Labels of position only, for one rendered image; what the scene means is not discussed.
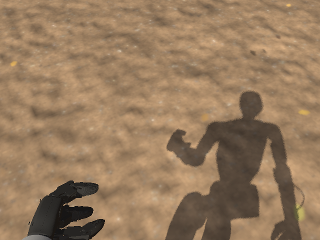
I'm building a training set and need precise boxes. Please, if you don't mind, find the robot left hand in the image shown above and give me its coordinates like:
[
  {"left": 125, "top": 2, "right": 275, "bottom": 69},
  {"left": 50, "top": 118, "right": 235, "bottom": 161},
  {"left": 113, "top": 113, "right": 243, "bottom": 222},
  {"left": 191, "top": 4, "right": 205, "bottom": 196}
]
[{"left": 27, "top": 180, "right": 105, "bottom": 240}]

